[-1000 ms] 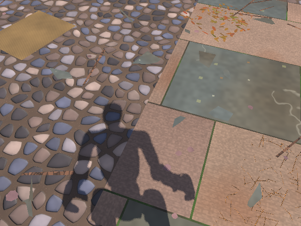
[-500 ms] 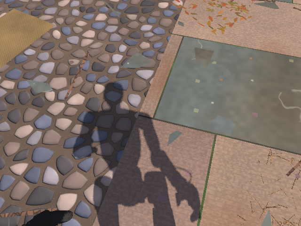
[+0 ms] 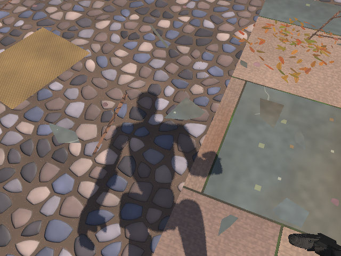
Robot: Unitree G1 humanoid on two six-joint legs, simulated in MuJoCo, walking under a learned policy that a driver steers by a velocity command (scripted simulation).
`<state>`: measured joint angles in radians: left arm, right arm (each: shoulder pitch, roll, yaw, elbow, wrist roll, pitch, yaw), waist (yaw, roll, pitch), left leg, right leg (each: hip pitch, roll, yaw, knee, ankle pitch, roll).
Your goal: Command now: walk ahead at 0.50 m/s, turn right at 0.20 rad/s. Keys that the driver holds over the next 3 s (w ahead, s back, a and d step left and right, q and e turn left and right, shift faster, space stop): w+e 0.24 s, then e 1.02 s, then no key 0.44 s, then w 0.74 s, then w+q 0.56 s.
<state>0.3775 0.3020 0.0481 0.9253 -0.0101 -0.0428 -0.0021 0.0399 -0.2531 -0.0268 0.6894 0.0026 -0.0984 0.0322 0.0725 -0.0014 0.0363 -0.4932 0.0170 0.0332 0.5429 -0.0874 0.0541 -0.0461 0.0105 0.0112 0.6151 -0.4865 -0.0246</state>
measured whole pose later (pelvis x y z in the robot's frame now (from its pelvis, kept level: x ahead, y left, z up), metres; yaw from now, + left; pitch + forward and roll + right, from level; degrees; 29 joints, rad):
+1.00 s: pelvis +0.35 -0.02 +0.01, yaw -32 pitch +2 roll +0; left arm 0.16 0.31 0.08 0.62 -0.02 0.06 0.03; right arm 0.15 -0.29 -0.06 0.75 -0.01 -0.03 -0.02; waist 0.01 -0.03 0.02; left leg -0.33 -0.03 -0.09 0.52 -0.23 -0.03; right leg -0.40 0.17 0.24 0.58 -0.23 -0.04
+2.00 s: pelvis +0.35 -0.09 +0.01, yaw -47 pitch +1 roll +0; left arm 0.20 0.27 0.06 0.77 -0.02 -0.05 -0.03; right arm 0.37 -0.28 -0.05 0.84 0.03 -0.02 -0.02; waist -0.02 0.02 0.00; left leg -0.14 0.06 -0.03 0.47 -0.34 -0.03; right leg -0.26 0.03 -0.04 0.55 -0.33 -0.07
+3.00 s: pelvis +0.70 -0.46 +0.00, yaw -33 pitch +2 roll +0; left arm 0.04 0.27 0.03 0.67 0.00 -0.12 -0.01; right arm 0.40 -0.31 -0.07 0.77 0.02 -0.04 -0.01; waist -0.08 0.02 0.01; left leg -0.18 -0.07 -0.19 0.71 -0.49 0.04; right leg -0.43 0.02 0.04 0.51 -0.12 0.00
